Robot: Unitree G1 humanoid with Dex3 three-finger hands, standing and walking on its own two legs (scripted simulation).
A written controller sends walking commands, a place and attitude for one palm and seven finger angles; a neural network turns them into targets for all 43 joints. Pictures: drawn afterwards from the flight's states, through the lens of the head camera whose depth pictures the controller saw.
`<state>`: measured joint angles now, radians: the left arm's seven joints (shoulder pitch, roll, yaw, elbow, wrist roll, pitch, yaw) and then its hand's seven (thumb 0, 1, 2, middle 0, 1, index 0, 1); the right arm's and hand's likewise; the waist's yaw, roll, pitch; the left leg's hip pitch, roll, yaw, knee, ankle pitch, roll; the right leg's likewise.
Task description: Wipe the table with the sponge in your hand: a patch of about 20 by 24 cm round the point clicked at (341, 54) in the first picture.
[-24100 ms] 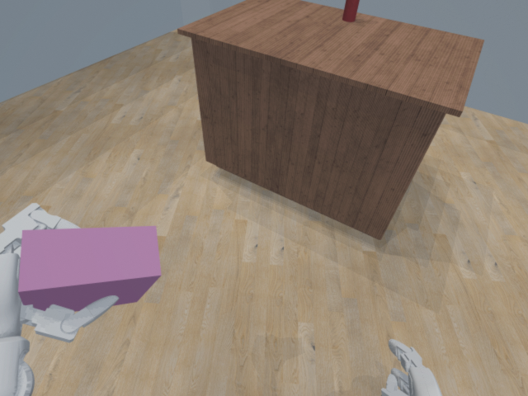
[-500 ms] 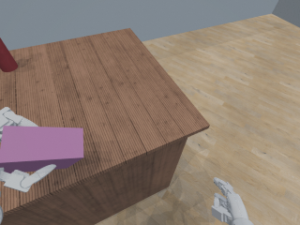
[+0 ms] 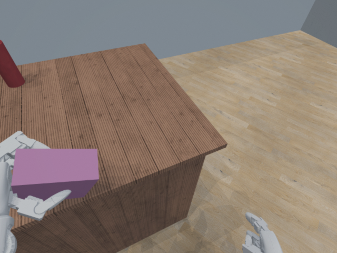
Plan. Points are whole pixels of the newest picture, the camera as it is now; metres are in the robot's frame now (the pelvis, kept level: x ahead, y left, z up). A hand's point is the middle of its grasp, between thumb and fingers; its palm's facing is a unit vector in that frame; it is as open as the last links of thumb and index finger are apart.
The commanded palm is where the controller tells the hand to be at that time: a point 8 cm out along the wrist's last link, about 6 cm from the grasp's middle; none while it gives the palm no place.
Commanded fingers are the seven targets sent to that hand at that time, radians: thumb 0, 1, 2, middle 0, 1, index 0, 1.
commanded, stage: come to a stop and stand still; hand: left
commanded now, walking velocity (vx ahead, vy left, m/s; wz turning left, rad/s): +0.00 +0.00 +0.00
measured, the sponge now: (67, 176) +0.23 +0.21 +0.12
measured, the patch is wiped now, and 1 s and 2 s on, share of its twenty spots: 0.00 0.00 0.00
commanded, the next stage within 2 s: look again from close up in 1.36 s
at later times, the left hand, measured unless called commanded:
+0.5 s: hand (16, 155) +0.23 +0.27 +0.19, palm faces +0.48 -0.74 -0.46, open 10.0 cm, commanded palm +0.14 +0.27 +0.18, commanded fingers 0.00 0.10 1.30 -1.20 -1.60 -1.20 -1.60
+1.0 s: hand (17, 176) +0.20 +0.27 +0.17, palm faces +0.47 -0.80 -0.37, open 10.0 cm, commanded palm +0.13 +0.29 +0.18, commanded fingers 0.00 0.10 1.30 -1.20 -1.60 -1.20 -1.60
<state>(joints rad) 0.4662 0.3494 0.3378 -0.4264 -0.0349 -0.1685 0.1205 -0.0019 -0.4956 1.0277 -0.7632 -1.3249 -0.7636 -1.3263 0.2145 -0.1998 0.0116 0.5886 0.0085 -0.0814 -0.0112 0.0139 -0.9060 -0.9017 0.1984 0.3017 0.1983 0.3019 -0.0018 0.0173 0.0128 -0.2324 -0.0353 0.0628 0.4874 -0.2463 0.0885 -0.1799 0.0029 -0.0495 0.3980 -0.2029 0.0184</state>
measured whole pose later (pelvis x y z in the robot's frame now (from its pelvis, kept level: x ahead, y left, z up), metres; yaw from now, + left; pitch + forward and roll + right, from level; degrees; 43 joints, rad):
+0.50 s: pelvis -0.01 -0.02 +0.00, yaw +3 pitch -1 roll -1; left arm 0.19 0.56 0.40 -0.30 -0.02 -0.23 0.10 0.00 -0.50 1.03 -0.76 -1.32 -0.77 -1.32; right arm 0.23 -0.21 0.08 0.53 0.02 -0.10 -0.05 0.01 -0.91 -0.90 0.20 0.30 0.20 0.30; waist 0.05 -0.04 0.06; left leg -0.26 -0.05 0.01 0.52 -0.24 0.06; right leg -0.22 0.01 -0.07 0.48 -0.25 -0.01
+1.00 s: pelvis +0.00 -0.01 -0.01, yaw +4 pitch +1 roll -1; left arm 0.38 0.45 0.36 -0.46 -0.08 -0.26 0.14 0.00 -0.49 1.03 -0.76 -1.33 -0.76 -1.33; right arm 0.21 -0.25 0.01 0.61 0.02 -0.17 0.03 0.02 -0.91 -0.90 0.20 0.30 0.20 0.30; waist 0.05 -0.04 0.06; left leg -0.32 -0.08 0.01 0.53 -0.24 0.08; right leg -0.27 -0.03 -0.08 0.51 -0.26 0.01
